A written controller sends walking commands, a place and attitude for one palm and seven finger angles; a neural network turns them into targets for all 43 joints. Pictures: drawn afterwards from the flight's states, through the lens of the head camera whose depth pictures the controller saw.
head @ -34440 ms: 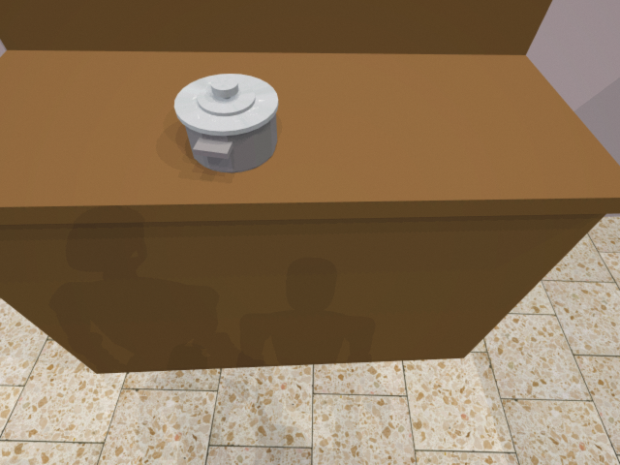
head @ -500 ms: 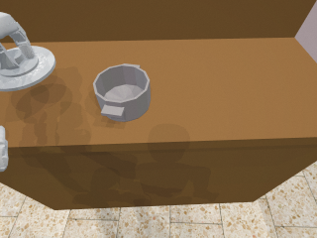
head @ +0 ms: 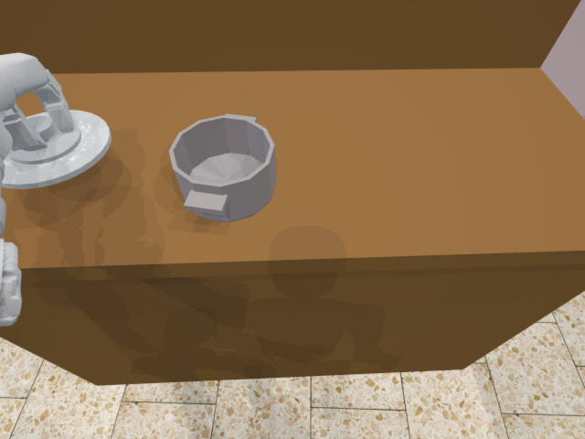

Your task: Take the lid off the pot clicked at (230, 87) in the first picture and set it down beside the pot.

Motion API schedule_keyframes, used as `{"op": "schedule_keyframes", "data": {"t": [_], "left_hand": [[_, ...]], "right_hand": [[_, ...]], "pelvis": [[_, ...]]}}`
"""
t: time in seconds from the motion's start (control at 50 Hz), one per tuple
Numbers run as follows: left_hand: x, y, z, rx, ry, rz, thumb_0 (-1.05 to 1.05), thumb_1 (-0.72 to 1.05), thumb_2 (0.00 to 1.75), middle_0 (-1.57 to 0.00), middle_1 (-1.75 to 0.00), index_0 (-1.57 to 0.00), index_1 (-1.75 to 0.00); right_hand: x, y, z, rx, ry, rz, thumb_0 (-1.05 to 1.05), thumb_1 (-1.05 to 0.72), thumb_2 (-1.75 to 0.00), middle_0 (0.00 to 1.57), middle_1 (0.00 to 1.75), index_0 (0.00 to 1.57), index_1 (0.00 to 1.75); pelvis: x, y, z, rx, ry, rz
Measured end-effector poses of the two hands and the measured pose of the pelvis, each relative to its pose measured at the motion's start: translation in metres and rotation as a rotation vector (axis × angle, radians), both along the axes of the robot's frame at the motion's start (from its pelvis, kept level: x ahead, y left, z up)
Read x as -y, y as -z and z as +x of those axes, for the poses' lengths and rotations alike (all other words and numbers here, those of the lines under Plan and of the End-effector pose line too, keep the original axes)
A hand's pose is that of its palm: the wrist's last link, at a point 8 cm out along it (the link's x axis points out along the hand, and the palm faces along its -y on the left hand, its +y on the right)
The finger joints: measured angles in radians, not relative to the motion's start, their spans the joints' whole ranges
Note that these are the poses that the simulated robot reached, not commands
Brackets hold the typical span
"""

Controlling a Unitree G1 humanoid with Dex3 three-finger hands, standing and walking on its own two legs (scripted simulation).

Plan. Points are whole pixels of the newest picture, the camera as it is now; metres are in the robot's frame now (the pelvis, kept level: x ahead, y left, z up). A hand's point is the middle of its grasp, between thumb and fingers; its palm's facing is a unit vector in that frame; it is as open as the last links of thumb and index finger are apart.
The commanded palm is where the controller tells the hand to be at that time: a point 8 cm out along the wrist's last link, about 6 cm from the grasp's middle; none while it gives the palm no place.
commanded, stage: lower the lid onto the table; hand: left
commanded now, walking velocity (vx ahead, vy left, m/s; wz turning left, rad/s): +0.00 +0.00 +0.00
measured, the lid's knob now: (37, 128) +0.49 +0.31 +0.17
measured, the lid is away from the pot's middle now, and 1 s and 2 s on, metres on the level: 0.23 0.24 0.24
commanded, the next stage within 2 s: open the fingers wide in 1.50 s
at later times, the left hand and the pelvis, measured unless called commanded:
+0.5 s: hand (35, 154) +0.45 +0.30 +0.16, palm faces -0.42 -0.13 -0.90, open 6.6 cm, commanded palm +0.47 +0.31 +0.23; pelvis +0.00 +0.00 +0.00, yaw +0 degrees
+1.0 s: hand (52, 168) +0.46 +0.31 +0.12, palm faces -0.48 -0.14 -0.87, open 6.6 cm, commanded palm +0.49 +0.31 +0.19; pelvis +0.00 +0.01 -0.01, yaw -1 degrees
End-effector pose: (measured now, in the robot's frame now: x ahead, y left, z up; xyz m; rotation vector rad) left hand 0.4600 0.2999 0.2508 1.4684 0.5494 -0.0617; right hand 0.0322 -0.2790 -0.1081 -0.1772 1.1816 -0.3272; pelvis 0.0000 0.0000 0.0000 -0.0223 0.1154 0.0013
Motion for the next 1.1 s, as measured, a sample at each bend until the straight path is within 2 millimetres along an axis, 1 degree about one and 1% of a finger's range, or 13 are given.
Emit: {"op": "schedule_keyframes", "data": {"t": [0.14,0.32,0.4,0.48,0.56,0.66,0.86,1.02,1.1], "left_hand": [[-0.004,0.008,-0.003,-0.002,0.009,-0.014,0.07,0.38,0.7,-0.66,-0.9,-0.75,-0.91],[-0.001,0.021,-0.006,-0.021,0.037,-0.023,0.07,0.38,0.7,-0.66,-0.9,-0.75,-0.91],[-0.003,0.03,-0.006,-0.05,0.034,-0.033,0.07,0.38,0.7,-0.66,-0.9,-0.75,-0.91],[-0.005,0.033,-0.006,-0.05,0.046,-0.027,0.07,0.38,0.7,-0.66,-0.89,-0.75,-0.91],[-0.008,0.037,-0.005,-0.055,0.042,-0.04,0.07,0.38,0.7,-0.66,-0.9,-0.75,-0.91],[-0.013,0.049,-0.003,-0.097,0.025,-0.035,0.07,0.38,0.7,-0.66,-0.9,-0.75,-0.91],[-0.014,0.062,0.005,-0.102,0.05,-0.053,0.07,0.38,0.7,-0.65,-0.9,-0.75,-0.91],[-0.009,0.073,0.011,-0.119,0.076,-0.05,0.07,0.38,0.7,-0.65,-0.9,-0.75,-0.91],[-0.008,0.075,0.014,-0.115,0.083,-0.053,0.07,0.38,0.7,-0.66,-0.9,-0.75,-0.91]], "right_hand": [[0.0,0.001,-0.006,-0.017,0.009,-0.002,0.0,-0.91,-0.89,0.2,0.3,0.2,0.3],[-0.003,0.001,-0.001,-0.005,0.0,0.0,0.0,-0.91,-0.89,0.2,0.3,0.2,0.3],[-0.004,0.0,-0.001,-0.002,0.0,-0.003,0.0,-0.91,-0.89,0.2,0.3,0.2,0.3],[-0.004,0.0,-0.002,-0.002,0.002,-0.012,0.0,-0.9,-0.89,0.2,0.3,0.2,0.3],[-0.004,0.0,-0.006,-0.015,0.008,-0.015,0.0,-0.9,-0.89,0.2,0.3,0.2,0.3],[-0.003,0.0,-0.015,-0.047,0.023,-0.023,0.0,-0.9,-0.89,0.2,0.3,0.2,0.3],[-0.003,0.0,-0.031,-0.094,0.051,-0.037,0.0,-0.9,-0.89,0.2,0.3,0.2,0.3],[-0.007,0.002,-0.035,-0.109,0.065,-0.034,0.0,-0.9,-0.89,0.2,0.3,0.2,0.3],[-0.009,0.003,-0.035,-0.111,0.07,-0.03,0.0,-0.9,-0.89,0.2,0.3,0.2,0.3]], "pelvis": [[-0.001,0.0,0.0,0.0,0.001,-0.001],[-0.003,0.001,-0.002,0.002,-0.001,-0.002],[-0.003,0.001,-0.004,0.0,0.001,-0.002],[-0.003,0.001,-0.004,-0.004,0.002,-0.003],[-0.004,0.002,-0.003,-0.008,0.002,-0.004],[-0.005,0.003,-0.003,-0.018,0.006,-0.006],[-0.007,0.004,0.0,-0.036,0.009,-0.009],[-0.01,0.006,0.001,-0.05,0.015,-0.011],[-0.01,0.007,0.002,-0.057,0.016,-0.011]]}}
